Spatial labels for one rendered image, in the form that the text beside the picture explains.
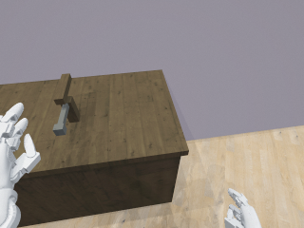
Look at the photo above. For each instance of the robot right hand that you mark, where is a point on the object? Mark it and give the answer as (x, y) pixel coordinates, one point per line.
(246, 217)

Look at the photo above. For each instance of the robot left forearm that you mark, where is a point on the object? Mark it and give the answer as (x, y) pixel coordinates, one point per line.
(10, 213)

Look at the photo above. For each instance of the tap lever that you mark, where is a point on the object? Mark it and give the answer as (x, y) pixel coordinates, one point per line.
(60, 128)

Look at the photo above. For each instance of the counter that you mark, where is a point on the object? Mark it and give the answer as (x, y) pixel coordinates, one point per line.
(122, 148)

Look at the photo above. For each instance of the robot left hand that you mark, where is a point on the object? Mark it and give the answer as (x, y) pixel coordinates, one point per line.
(10, 134)

